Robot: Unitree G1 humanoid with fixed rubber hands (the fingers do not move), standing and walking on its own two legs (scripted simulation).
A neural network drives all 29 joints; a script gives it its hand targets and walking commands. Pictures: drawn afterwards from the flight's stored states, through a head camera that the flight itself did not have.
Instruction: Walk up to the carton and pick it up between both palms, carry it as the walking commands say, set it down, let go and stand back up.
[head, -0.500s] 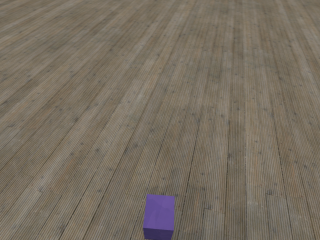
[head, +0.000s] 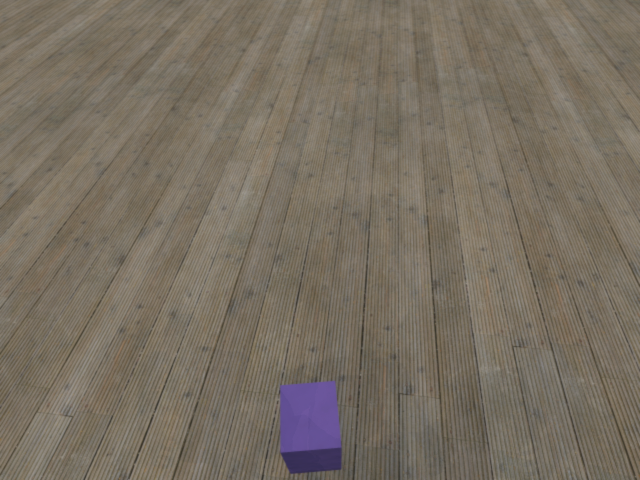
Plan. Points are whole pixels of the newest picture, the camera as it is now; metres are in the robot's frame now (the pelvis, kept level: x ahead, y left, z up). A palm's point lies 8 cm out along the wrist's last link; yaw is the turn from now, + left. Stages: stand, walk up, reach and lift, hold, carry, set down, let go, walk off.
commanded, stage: walk up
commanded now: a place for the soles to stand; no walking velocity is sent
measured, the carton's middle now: (311, 429) +0.38 +0.05 -0.64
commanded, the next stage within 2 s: none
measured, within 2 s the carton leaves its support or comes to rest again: neither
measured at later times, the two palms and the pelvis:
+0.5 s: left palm out of the picture +0.07 +0.32 -0.13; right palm out of the picture +0.09 -0.16 -0.15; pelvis +0.01 +0.07 -0.01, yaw -1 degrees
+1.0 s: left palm out of the picture +0.07 +0.32 -0.13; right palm out of the picture +0.02 -0.17 -0.13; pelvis +0.00 +0.08 +0.00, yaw -2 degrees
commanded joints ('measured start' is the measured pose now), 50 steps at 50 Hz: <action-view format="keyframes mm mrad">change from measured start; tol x32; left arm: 1 82 160 32 -34 -3 -17 5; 50 -41 120 37 -47 -5 4 -11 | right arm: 1 3 -146 -23 -55 -1 -7 1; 50 44 -135 -43 -79 1 -36 6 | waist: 1 20 -102 -39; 50 8 71 -25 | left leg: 1 60 158 -181 -182 53 -16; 8 -424 97 -360 508 -271 -115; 16 178 228 -476 -230 180 -37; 31 94 205 -395 -162 684 4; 50 -56 125 -318 -231 21 -16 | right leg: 1 -105 -29 -12 -77 263 -123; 8 39 -373 552 -304 187 -354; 15 -253 -84 96 -5 290 -112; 18 -209 47 -78 329 -297 -48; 23 111 -119 122 -165 439 -128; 50 11 -19 -95 -137 129 -55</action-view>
